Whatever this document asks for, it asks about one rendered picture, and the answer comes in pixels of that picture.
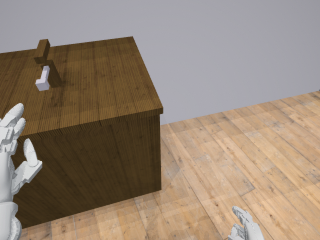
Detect left robot forearm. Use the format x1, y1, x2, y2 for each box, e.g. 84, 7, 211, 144
0, 201, 22, 240

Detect robot left hand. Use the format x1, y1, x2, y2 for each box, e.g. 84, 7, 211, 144
0, 103, 43, 203

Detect tap lever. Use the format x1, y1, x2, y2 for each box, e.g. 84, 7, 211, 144
35, 65, 50, 91

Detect robot right hand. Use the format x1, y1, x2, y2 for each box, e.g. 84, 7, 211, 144
228, 206, 265, 240

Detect counter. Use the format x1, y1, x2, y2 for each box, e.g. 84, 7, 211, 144
0, 36, 164, 229

